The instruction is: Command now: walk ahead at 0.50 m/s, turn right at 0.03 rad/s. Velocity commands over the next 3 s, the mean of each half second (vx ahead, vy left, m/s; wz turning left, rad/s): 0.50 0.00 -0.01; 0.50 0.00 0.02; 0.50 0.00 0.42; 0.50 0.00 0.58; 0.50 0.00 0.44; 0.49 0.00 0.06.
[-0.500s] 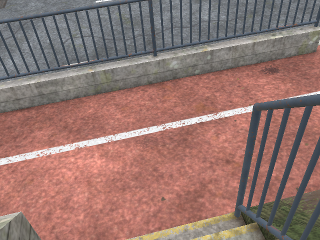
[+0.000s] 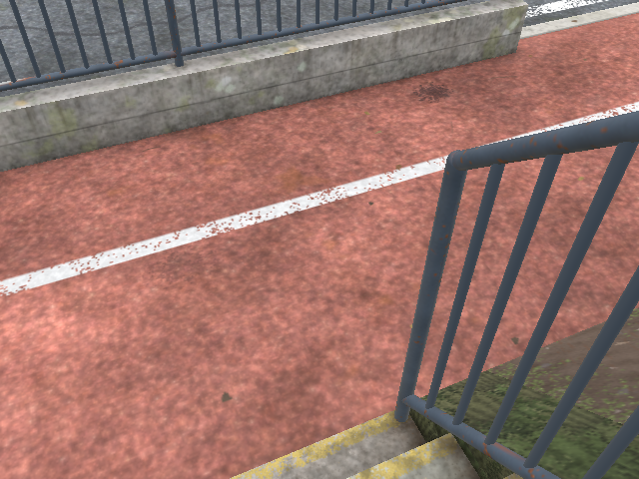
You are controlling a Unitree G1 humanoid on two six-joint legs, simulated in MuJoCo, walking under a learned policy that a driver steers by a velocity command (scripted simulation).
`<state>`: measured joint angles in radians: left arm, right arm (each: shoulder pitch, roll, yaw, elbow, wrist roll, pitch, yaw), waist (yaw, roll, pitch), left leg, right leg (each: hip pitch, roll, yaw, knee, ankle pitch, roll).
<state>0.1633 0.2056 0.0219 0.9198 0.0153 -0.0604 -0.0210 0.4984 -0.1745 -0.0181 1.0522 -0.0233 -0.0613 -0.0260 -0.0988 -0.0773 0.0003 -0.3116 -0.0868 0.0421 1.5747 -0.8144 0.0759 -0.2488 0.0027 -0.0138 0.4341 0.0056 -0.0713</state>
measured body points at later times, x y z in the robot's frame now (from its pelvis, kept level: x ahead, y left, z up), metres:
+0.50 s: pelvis +0.24 +0.06 -0.23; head +0.23 +0.08 +0.22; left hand +0.24 +0.31 -0.39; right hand +0.25 -0.19 -0.37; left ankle +0.25 +0.12 -0.94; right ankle +0.20 -0.08 -0.70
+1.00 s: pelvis +0.52 +0.01 -0.41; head +0.49 +0.00 +0.03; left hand +0.59 +0.28 -0.54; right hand +0.45 -0.23 -0.57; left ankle +0.34 +0.15 -0.83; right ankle +0.56 -0.07 -1.17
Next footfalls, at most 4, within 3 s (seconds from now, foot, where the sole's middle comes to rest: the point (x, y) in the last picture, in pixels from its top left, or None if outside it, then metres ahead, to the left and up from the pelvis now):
0.38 left None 0.29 0.13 -0.98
0.96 right None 0.59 -0.07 -1.21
1.42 left None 0.78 0.14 -1.44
1.74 right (298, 424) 1.14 -0.03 -1.63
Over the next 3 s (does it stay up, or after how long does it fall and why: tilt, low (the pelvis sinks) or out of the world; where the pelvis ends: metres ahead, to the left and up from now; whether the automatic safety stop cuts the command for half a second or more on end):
stays up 1.52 0.42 -0.85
